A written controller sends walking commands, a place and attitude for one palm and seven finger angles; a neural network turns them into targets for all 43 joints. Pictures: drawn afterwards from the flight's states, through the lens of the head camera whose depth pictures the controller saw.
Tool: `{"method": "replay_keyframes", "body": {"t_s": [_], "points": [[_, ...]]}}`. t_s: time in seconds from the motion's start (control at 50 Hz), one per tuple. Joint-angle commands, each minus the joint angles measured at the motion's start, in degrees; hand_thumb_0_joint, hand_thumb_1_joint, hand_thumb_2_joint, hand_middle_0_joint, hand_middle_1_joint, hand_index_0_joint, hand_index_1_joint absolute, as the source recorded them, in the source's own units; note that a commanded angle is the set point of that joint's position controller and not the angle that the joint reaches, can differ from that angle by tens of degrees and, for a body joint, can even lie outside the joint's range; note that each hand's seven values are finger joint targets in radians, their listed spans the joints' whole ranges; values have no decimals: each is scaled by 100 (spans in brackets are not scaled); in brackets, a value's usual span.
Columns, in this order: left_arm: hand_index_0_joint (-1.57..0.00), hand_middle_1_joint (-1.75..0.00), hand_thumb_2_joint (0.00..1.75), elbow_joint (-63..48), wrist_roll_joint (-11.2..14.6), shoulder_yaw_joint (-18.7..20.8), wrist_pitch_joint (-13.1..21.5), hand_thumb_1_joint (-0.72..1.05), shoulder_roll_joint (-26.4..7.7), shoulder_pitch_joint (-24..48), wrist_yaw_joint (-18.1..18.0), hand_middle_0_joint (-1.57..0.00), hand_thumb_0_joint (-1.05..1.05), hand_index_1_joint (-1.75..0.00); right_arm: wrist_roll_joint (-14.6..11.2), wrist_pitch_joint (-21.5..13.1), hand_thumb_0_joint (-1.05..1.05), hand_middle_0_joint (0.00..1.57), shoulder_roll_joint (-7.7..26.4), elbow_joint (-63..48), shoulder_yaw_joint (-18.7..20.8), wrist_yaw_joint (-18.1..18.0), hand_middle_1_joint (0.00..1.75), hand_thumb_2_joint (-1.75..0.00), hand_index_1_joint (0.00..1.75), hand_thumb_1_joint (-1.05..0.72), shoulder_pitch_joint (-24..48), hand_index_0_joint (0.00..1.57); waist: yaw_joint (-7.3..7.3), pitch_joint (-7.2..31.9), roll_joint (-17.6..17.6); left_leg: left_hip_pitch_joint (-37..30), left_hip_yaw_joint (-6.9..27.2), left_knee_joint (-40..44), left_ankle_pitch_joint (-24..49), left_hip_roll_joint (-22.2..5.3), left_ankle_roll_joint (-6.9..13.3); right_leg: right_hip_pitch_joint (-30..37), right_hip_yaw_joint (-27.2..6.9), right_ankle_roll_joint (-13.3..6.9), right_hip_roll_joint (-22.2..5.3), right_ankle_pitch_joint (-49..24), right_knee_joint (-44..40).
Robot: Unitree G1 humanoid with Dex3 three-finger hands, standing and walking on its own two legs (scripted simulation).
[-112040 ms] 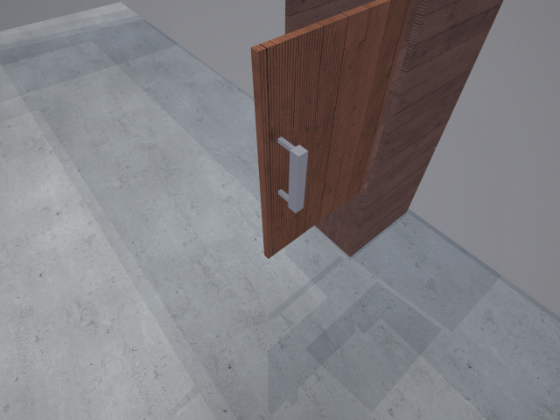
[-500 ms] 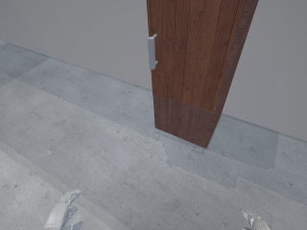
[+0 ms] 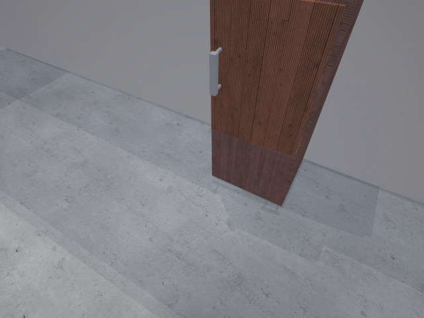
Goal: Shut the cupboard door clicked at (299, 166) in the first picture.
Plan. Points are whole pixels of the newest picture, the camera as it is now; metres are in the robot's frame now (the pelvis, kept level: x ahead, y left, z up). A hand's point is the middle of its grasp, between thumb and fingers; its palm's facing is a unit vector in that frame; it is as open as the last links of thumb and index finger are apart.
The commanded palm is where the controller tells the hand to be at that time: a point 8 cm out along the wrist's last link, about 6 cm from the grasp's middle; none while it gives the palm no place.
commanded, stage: let the arm hang, fingers relaxed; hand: left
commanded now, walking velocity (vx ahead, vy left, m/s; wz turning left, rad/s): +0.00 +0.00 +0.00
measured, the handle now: (216, 72) +0.95 +0.04 -0.02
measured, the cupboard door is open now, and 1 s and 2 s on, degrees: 3 3 3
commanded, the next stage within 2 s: look to check the result in 0.42 s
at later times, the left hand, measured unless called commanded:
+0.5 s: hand out of the picture +0.00 +0.16 -0.17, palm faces +0.01 -0.98 -0.18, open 7.4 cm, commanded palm none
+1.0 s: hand out of the picture +0.02 +0.16 -0.17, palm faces +0.01 -0.98 -0.20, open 7.4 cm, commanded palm none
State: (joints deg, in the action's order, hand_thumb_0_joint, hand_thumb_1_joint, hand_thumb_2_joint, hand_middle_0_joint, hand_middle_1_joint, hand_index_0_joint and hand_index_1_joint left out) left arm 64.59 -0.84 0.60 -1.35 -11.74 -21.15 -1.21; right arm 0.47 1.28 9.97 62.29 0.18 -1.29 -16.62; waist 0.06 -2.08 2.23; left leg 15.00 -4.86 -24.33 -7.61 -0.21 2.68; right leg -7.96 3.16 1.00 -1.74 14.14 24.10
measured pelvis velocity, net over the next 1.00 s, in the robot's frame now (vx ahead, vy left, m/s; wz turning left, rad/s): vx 0.03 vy -0.02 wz -0.01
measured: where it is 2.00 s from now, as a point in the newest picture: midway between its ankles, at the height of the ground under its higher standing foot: outside the picture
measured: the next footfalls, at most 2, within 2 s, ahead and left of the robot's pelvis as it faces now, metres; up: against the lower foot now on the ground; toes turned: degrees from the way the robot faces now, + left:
right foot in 1.92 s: +0.12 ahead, -0.15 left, +0.00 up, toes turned +27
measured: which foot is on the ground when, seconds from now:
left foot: down 0.00-1.00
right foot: down 0.00-1.00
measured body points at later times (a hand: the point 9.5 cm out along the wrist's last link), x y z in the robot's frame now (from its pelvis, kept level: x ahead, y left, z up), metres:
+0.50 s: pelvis +0.01 -0.01 +0.00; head +0.02 +0.00 +0.45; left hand +0.00 +0.21 -0.16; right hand +0.00 -0.23 -0.16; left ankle +0.06 +0.09 -0.74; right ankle -0.01 -0.13 -0.74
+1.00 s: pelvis +0.03 -0.02 +0.00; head +0.04 -0.02 +0.45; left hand +0.02 +0.22 -0.16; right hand +0.04 -0.25 -0.16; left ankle +0.06 +0.09 -0.74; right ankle -0.01 -0.13 -0.74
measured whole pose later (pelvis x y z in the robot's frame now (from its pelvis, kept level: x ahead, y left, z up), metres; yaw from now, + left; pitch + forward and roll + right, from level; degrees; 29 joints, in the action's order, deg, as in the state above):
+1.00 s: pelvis +0.03 -0.02 +0.00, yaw +0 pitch -2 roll +0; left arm 65.6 -0.8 0.4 0.0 -9.9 -15.4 -1.3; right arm 0.4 0.2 10.5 64.7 0.4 -1.8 -13.1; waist -0.1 -2.8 0.3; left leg 11.8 -4.8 -22.0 -8.7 -0.8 1.2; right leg -4.5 3.1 0.1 -0.9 14.9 21.0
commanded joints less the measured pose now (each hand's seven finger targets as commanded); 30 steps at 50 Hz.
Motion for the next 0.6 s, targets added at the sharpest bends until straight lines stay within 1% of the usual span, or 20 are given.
{"method": "replay_keyframes", "body": {"t_s": [0.0, 0.04, 0.06, 0.12, 0.14, 0.16, 0.2, 0.22, 0.24, 0.28, 0.32, 0.34, 0.4, 0.42, 0.44, 0.48, 0.52, 0.54, 0.56, 0.58], "points": [[-20, -30, 90, -130, -15, 78, 125, 90, -472, -219, -42, -20, 0, -30, 26, -78, 0, 20, 740, -117, 147, -39, 30, -90, 30, -90, -253, 20, -48, -360, -385, -229, 895, 819, -1161, -637, -54, -781, -454, -306, -330, 594, -644], [-20, -30, 90, -92, -23, 74, 125, 90, -487, -261, -48, -20, 0, -30, 15, -65, 0, 20, 725, -88, 150, -35, 30, -90, 30, -90, -250, 20, -31, -455, -353, -180, 851, 812, -1193, -614, -59, -818, -463, -300, -327, 654, -690], [-20, -30, 90, -80, -22, 76, 122, 90, -452, -246, -49, -20, 0, -30, 26, -67, 0, 20, 663, -62, 144, -34, 30, -90, 30, -90, -238, 20, -43, -460, -328, -173, 852, 830, -1185, -597, -63, -831, -486, -298, -335, 653, -685], [-20, -30, 90, -60, -22, 73, 120, 90, -392, -248, -51, -20, 0, -30, 33, -70, 0, 20, 627, -16, 146, -41, 30, -90, 30, -90, -253, 20, -45, -474, -230, -164, 862, 885, -1272, -593, -73, -848, -491, -283, -307, 651, -659], [-20, -30, 90, -74, -29, 83, 124, 90, -432, -264, -54, -20, 0, -30, 21, -73, 0, 20, 642, -28, 151, -39, 30, -90, 30, -90, -253, 20, -31, -465, -208, -161, 867, 885, -1254, -589, -70, -814, -473, -286, -296, 606, -653], [-20, -30, 90, -59, -27, 86, 123, 90, -377, -264, -56, -20, 0, -30, 34, -82, 0, 20, 588, -21, 152, -39, 30, -90, 30, -90, -259, 20, -34, -424, -191, -163, 871, 924, -1268, -591, -72, -800, -469, -280, -307, 573, -630], [-20, -30, 90, -59, -31, 92, 124, 90, -363, -231, -54, -20, 0, -30, 38, -93, 0, 20, 599, -9, 157, -47, 30, -90, 30, -90, -242, 20, -33, -445, -52, -108, 895, 988, -1349, -603, -78, -750, -455, -270, -285, 485, -594], [-20, -30, 90, -63, -29, 102, 131, 90, -361, -236, -51, -20, 0, -30, 38, -110, 0, 20, 600, -14, 153, -52, 30, -90, 30, -90, -236, 20, -20, -384, -13, -107, 883, 979, -1263, -602, -75, -668, -457, -278, -296, 370, -581], [-20, -30, 90, -69, -33, 105, 147, 90, -407, -250, -56, -20, 0, -30, 23, -118, 0, 20, 624, -35, 161, -52, 30, -90, 30, -90, -234, 20, -6, -320, -94, -175, 854, 910, -1065, -590, -75, -599, -455, -288, -303, 261, -598], [-20, -30, 90, -45, -21, 102, 157, 90, -339, -181, -57, -20, 0, -30, 30, -139, 0, 20, 564, -7, 149, -58, 30, -90, 30, -90, -240, 20, -30, -299, -137, -254, 820, 890, -887, -587, -87, -610, -457, -284, -332, 201, -593], [-20, -30, 90, -47, -19, 102, 153, 90, -320, -174, -56, -20, 0, -30, 35, -137, 0, 20, 569, 7, 144, -63, 30, -90, 30, -90, -238, 20, -37, -320, -32, -269, 817, 901, -937, -586, -95, -634, -451, -280, -328, 219, -607], [-20, -30, 90, -53, -25, 110, 157, 90, -384, -158, -58, -20, 0, -30, 19, -140, 0, 20, 621, -16, 150, -64, 30, -90, 30, -90, -267, 20, -29, -316, -78, -272, 833, 886, -862, -593, -89, -582, -442, -283, -312, 171, -607], [-20, -30, 90, -43, -19, 108, 159, 90, -330, -127, -56, -20, 0, -30, 29, -148, 0, 20, 595, -1, 149, -72, 30, -90, 30, -90, -230, 20, -35, -316, -43, -303, 818, 891, -830, -597, -87, -573, -453, -290, -331, 124, -624], [-20, -30, 90, -26, -19, 112, 159, 90, -323, -116, -57, -20, 0, -30, 28, -146, 0, 20, 578, 2, 152, -72, 30, -90, 30, -90, -230, 20, -37, -338, -91, -321, 797, 884, -827, -590, -92, -595, -450, -285, -338, 140, -639], [-20, -30, 90, -46, -22, 119, 172, 90, -380, -114, -57, -20, 0, -30, 15, -146, 0, 20, 628, -14, 157, -73, 30, -90, 30, -90, -261, 20, -39, -261, -181, -361, 786, 824, -693, -589, -88, -530, -462, -298, -326, 101, -658], [-20, -30, 90, -37, -12, 118, 176, 90, -368, -61, -58, -20, 0, -30, 21, -159, 0, 20, 601, 13, 143, -74, 30, -90, 30, -90, -248, 20, -50, -213, -145, -424, 756, 794, -528, -593, -92, -507, -481, -300, -362, 40, -659], [-20, -30, 90, -21, -8, 114, 190, 90, -375, -42, -60, -20, 0, -30, 16, -169, 0, 20, 611, 16, 145, -78, 30, -90, 30, -90, -203, 20, -49, -186, -200, -523, 725, 716, -278, -599, -81, -505, -481, -301, -383, -85, -682], [-20, -30, 90, -38, -7, 116, 205, 90, -424, -47, -62, -20, 0, -30, 6, -172, 0, 20, 656, 0, 142, -77, 30, -90, 30, -90, -229, 20, -42, -112, -283, -565, 711, 641, -61, -607, -72, -432, -484, -307, -378, -177, -699], [-20, -30, 90, -30, -7, 113, 208, 90, -410, -13, -66, -20, 0, -30, 13, -179, 0, 20, 626, 24, 142, -77, 30, -90, 30, -90, -204, 20, -50, -109, -264, -587, 700, 624, 62, -608, -74, -417, -496, -309, -399, -249, -692], [-20, -30, 90, -25, -2, 114, 214, 90, -404, -17, -69, -20, 0, -30, 12, -180, 0, 20, 623, 29, 140, -78, 30, -90, 30, -90, -200, 20, -51, -62, -320, -632, 684, 598, 131, -619, -75, -394, -501, -305, -402, -280, -699]]}}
